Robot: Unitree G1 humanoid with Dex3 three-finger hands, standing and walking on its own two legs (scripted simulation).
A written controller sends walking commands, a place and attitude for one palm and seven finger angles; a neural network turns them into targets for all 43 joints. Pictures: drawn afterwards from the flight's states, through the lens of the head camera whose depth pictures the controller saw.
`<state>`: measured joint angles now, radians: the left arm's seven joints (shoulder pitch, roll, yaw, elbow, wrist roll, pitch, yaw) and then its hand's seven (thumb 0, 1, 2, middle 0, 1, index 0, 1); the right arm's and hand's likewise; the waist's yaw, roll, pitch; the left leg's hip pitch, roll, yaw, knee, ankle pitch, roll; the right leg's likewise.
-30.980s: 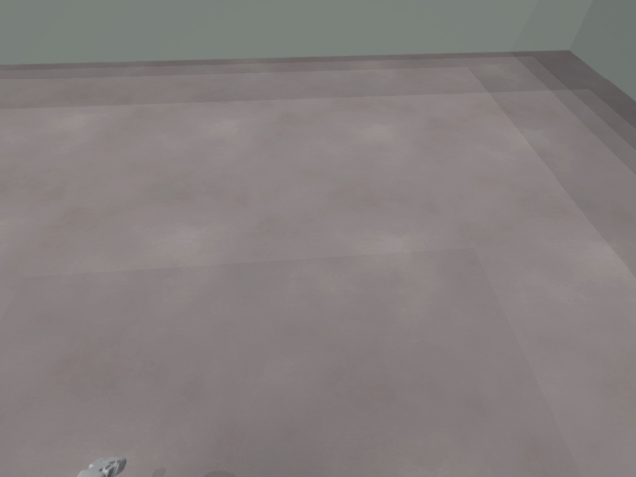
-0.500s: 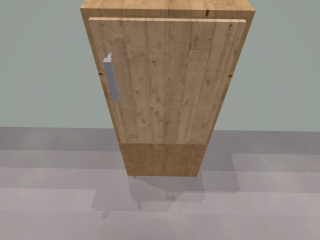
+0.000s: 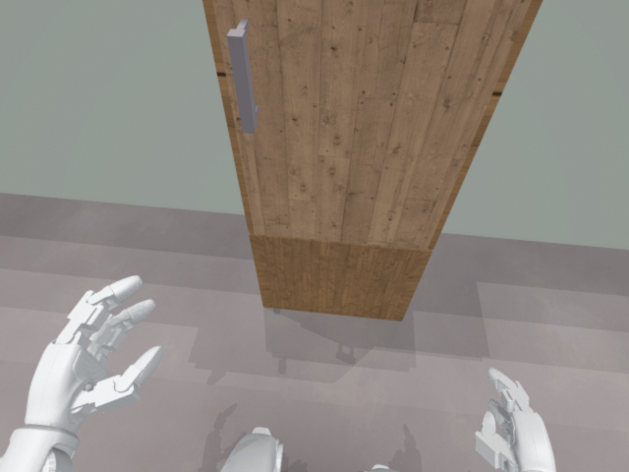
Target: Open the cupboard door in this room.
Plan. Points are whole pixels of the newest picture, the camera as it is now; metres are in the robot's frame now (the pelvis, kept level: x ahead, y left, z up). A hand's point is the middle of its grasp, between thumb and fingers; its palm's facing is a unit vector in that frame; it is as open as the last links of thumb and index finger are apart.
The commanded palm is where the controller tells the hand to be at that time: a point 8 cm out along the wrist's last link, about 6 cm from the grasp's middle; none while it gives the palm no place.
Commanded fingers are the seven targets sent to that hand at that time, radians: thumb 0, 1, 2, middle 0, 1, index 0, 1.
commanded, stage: raise the hand with hooked fingers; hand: left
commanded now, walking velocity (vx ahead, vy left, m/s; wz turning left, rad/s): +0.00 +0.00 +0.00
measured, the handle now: (246, 79) +0.63 +0.17 +0.16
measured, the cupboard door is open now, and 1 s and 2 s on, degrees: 0 0 0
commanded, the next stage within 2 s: move the hooked fingers beside the handle in 1.56 s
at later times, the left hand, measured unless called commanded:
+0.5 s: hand (85, 303) +0.26 +0.28 +0.11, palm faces +0.00 -1.00 -0.06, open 12.3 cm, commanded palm +0.23 +0.33 +0.12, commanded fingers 0.00 -0.34 0.37 -0.29 -1.10 -0.29 -1.10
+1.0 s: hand (39, 238) +0.29 +0.31 +0.17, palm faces +0.03 -1.00 -0.05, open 14.0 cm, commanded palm +0.26 +0.35 +0.18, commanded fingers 0.00 -0.50 0.30 -0.30 -1.20 -0.30 -1.20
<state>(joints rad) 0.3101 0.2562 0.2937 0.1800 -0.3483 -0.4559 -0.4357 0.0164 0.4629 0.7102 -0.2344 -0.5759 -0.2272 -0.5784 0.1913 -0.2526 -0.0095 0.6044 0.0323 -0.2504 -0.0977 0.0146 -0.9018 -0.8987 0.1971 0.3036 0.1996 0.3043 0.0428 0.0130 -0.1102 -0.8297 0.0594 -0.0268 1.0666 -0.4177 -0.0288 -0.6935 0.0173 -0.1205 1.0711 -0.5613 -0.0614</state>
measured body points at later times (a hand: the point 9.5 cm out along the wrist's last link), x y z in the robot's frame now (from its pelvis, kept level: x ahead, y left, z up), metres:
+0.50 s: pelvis +0.00 +0.04 +0.04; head +0.03 +0.05 +0.49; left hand +0.25 +0.33 +0.11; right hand +0.16 -0.21 -0.03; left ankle +0.06 +0.14 -0.66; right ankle -0.01 -0.08 -0.66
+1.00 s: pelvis +0.01 +0.04 +0.06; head +0.01 +0.04 +0.51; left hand +0.28 +0.36 +0.18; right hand +0.18 -0.20 -0.01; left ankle +0.06 +0.14 -0.66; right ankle -0.01 -0.08 -0.66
